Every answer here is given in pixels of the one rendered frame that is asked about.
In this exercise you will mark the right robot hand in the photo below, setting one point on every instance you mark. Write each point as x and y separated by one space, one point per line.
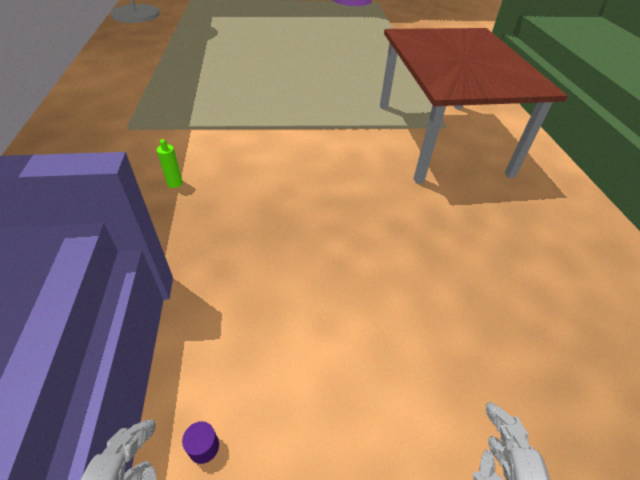
518 459

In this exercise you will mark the left robot hand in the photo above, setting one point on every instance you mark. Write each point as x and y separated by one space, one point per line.
110 465

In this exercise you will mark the sofa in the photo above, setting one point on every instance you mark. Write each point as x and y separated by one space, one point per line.
589 49

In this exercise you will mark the armchair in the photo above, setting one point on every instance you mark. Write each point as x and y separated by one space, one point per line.
83 278

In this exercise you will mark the coffee table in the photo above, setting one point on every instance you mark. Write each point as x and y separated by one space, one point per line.
468 66

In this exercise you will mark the floor lamp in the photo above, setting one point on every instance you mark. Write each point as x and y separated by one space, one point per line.
134 13

